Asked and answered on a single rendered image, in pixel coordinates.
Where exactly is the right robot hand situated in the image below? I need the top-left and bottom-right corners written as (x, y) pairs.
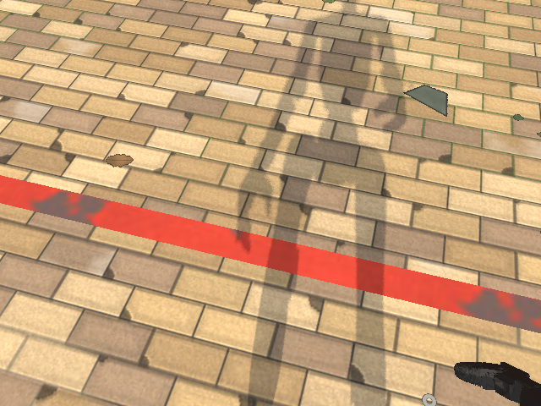
top-left (454, 362), bottom-right (541, 406)

